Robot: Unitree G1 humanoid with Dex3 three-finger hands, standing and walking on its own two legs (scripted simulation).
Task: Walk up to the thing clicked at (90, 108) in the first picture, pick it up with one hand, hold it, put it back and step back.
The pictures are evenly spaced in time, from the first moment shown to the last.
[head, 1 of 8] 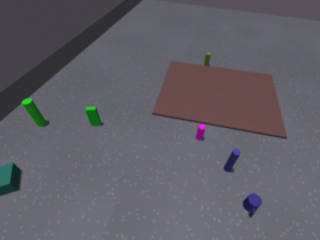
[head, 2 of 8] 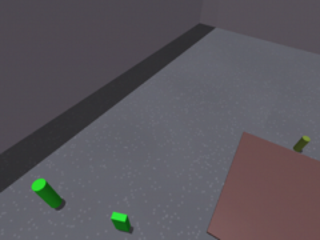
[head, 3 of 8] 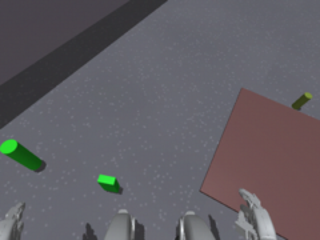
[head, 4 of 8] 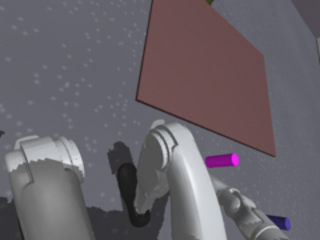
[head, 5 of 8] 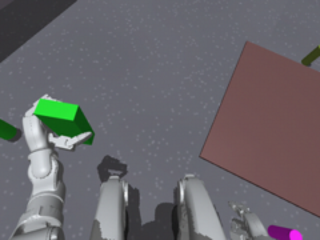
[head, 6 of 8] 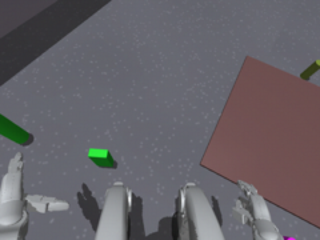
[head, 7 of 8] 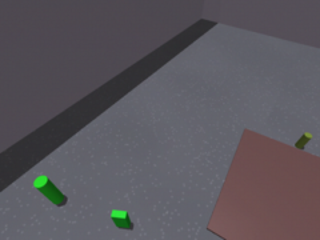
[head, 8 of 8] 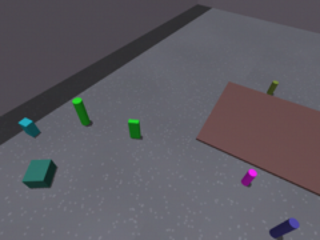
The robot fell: no
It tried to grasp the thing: yes
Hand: left
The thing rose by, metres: 0.68
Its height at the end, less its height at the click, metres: +0.00
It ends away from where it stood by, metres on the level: 0.01
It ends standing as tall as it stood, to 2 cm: yes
